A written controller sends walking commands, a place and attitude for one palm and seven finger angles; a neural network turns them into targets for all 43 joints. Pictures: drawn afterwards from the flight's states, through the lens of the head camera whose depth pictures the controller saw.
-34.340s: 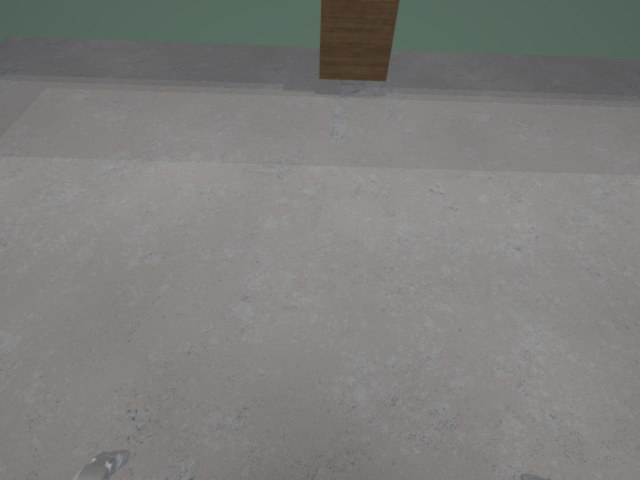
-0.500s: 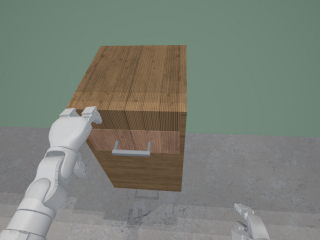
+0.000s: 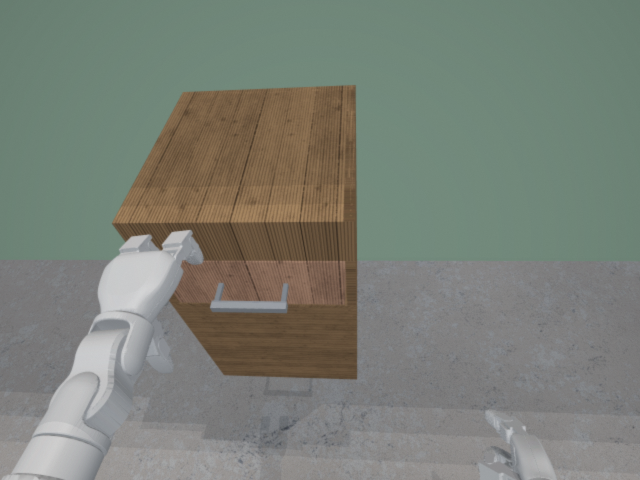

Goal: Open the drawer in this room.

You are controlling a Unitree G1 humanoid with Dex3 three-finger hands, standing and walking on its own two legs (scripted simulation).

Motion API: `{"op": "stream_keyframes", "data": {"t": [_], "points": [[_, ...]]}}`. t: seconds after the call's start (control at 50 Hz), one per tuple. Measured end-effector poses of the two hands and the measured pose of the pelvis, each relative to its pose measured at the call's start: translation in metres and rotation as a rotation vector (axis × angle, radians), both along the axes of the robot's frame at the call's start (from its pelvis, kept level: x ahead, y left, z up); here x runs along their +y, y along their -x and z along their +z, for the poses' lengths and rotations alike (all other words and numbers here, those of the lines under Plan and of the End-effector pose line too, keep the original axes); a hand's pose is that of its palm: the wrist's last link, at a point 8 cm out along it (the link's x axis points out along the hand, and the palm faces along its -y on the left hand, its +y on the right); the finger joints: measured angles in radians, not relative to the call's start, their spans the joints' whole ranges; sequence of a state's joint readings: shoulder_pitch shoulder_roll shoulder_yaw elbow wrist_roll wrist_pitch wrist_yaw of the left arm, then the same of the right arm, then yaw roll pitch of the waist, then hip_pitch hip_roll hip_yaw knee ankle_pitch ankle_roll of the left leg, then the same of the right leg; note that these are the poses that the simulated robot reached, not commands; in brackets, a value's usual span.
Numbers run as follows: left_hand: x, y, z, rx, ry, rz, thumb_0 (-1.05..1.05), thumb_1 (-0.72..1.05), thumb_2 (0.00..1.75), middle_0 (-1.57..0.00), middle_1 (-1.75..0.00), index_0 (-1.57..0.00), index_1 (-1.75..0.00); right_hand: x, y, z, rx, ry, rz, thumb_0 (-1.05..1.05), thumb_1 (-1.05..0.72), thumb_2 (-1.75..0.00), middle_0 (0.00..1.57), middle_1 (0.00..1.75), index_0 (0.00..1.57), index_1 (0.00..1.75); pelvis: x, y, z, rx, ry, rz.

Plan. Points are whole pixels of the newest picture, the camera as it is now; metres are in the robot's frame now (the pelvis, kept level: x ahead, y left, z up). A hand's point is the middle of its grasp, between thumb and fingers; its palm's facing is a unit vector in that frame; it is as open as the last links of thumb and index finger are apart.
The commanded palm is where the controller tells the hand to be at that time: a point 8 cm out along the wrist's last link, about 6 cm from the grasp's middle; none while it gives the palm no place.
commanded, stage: move the hooked fingers above the handle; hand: left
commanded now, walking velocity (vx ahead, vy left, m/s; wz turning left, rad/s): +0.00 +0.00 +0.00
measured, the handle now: (250, 297) +0.48 +0.23 -0.22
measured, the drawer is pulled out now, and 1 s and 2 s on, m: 0.00 0.00 0.00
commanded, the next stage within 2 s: none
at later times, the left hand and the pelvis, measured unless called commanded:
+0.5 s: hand (198, 309) +0.35 +0.24 -0.04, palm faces -0.13 -0.07 -0.99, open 13.8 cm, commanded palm +0.33 +0.25 +0.03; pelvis -0.01 +0.00 -0.02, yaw -1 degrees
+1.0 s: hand (228, 309) +0.38 +0.22 -0.10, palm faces -0.04 -0.06 -1.00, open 13.8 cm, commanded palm +0.36 +0.23 -0.05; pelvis -0.03 +0.01 -0.06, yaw -1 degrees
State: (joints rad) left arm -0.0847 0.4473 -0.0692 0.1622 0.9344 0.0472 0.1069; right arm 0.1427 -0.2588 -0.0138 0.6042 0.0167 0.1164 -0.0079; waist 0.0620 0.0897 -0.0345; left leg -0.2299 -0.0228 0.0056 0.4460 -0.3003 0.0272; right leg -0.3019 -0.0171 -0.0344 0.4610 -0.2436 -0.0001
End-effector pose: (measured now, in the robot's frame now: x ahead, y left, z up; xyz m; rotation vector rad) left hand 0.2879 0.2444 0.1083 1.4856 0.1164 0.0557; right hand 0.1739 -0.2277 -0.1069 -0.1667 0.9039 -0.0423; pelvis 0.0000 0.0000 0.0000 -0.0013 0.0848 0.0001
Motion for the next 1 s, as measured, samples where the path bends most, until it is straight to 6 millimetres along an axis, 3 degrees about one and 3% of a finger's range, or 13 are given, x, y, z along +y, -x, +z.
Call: {"op": "stream_keyframes", "data": {"t": [0.1, 0.18, 0.3, 0.42, 0.5, 0.6, 0.78, 1.0], "points": [[-0.003, -0.006, -0.029, 0.090, 0.010, -0.024, 0.00, -0.49, 0.30, -0.32, -1.20, -0.32, -1.20, -0.008, 0.001, 0.002, -0.004, 0.028, -0.001, 0.01, -0.90, -0.90, 0.20, 0.30, 0.20, 0.29, -0.008, 0.003, -0.002, 0.017, -0.003, -0.002], [-0.004, -0.012, -0.039, 0.074, 0.003, -0.062, 0.00, -0.49, 0.30, -0.32, -1.20, -0.32, -1.20, -0.018, 0.009, 0.000, 0.018, 0.065, -0.017, 0.01, -0.90, -0.90, 0.20, 0.30, 0.21, 0.29, -0.011, 0.005, -0.005, 0.042, -0.002, 0.000], [0.001, -0.025, -0.044, 0.000, -0.015, -0.058, 0.00, -0.49, 0.30, -0.32, -1.20, -0.32, -1.20, -0.032, 0.032, -0.013, 0.083, 0.088, -0.064, 0.01, -0.90, -0.90, 0.20, 0.30, 0.20, 0.29, -0.009, 0.005, -0.011, 0.089, 0.001, -0.001], [0.004, -0.040, -0.073, 0.071, -0.027, -0.019, 0.00, -0.49, 0.30, -0.32, -1.20, -0.32, -1.20, -0.037, 0.060, -0.025, 0.159, 0.092, -0.110, 0.01, -0.90, -0.90, 0.20, 0.30, 0.20, 0.29, -0.005, 0.006, -0.017, 0.131, 0.000, -0.011], [-0.002, -0.045, -0.089, 0.095, -0.008, -0.057, 0.00, -0.49, 0.30, -0.32, -1.20, -0.32, -1.20, -0.038, 0.080, -0.029, 0.205, 0.109, -0.141, 0.01, -0.90, -0.90, 0.20, 0.30, 0.20, 0.29, -0.002, 0.007, -0.020, 0.152, 0.002, -0.018], [-0.005, -0.052, -0.095, 0.033, -0.002, -0.104, 0.00, -0.49, 0.30, -0.32, -1.20, -0.32, -1.20, -0.037, 0.100, -0.035, 0.252, 0.122, -0.165, 0.01, -0.90, -0.90, 0.20, 0.30, 0.20, 0.29, 0.003, 0.008, -0.026, 0.178, 0.005, -0.023], [0.002, -0.056, -0.123, 0.036, -0.045, -0.041, 0.00, -0.49, 0.30, -0.32, -1.20, -0.32, -1.20, -0.026, 0.119, -0.053, 0.303, 0.093, -0.168, 0.01, -0.90, -0.90, 0.20, 0.30, 0.21, 0.29, 0.012, 0.016, -0.039, 0.227, 0.011, -0.025], [-0.025, -0.073, -0.149, -0.008, -0.019, -0.127, 0.00, -0.49, 0.30, -0.32, -1.20, -0.32, -1.20, -0.021, 0.137, -0.074, 0.338, 0.110, -0.152, 0.00, -0.90, -0.90, 0.20, 0.30, 0.21, 0.29, 0.013, 0.030, -0.060, 0.284, 0.016, -0.016]]}}
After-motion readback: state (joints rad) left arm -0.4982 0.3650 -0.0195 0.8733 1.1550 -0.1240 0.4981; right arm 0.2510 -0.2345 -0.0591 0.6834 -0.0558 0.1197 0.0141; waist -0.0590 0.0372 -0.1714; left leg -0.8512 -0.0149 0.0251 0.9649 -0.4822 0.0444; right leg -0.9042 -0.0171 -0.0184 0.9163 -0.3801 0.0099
